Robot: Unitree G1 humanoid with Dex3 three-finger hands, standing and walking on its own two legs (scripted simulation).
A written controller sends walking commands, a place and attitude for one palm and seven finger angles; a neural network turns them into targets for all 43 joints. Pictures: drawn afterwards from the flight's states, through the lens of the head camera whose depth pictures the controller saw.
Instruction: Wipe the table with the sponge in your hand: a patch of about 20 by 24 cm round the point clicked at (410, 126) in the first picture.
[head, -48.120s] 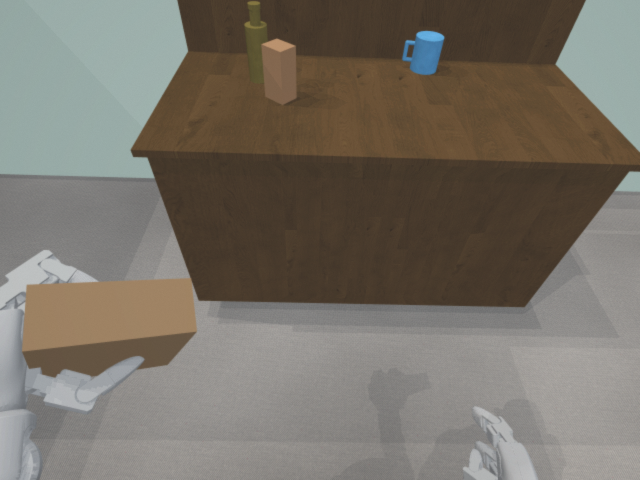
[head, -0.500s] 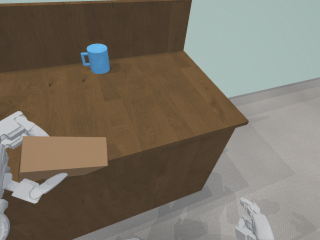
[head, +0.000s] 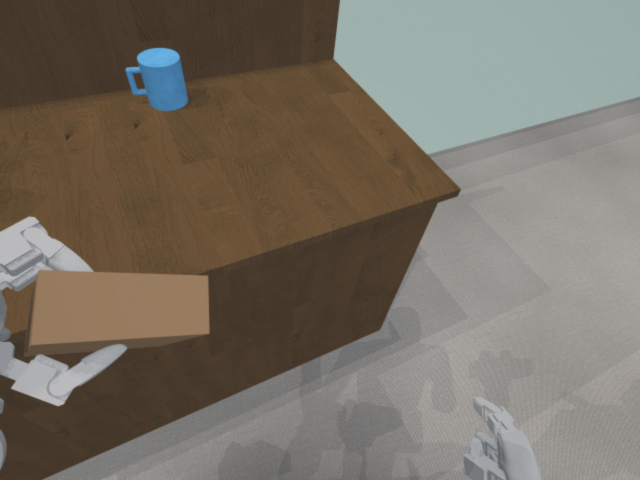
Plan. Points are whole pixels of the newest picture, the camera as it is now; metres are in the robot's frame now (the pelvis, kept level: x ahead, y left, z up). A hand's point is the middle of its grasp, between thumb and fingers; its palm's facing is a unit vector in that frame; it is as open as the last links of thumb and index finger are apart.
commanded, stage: step back with the hand held close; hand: left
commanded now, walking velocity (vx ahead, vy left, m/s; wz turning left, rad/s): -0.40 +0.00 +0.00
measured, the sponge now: (138, 316) +0.24 +0.19 +0.14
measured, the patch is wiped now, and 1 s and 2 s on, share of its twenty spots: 0.90 0.90 0.90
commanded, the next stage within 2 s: stop stepping back and stand still in 0.18 s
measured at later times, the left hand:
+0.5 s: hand out of the picture +0.06 +0.19 +0.16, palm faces +0.39 -0.86 -0.34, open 9.5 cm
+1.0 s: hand out of the picture -0.05 +0.20 +0.15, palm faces +0.44 -0.85 -0.29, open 9.5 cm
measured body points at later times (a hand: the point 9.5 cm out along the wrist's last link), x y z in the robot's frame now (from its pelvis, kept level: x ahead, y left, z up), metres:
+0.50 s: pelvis -0.15 -0.06 +0.01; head -0.17 -0.05 +0.46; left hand +0.03 +0.23 +0.18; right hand +0.02 -0.30 -0.07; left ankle -0.20 +0.06 -0.61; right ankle -0.11 -0.17 -0.72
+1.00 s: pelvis -0.25 -0.05 -0.02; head -0.27 -0.06 +0.43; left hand -0.08 +0.24 +0.17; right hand -0.08 -0.26 -0.11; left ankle -0.29 +0.07 -0.69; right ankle -0.13 -0.14 -0.72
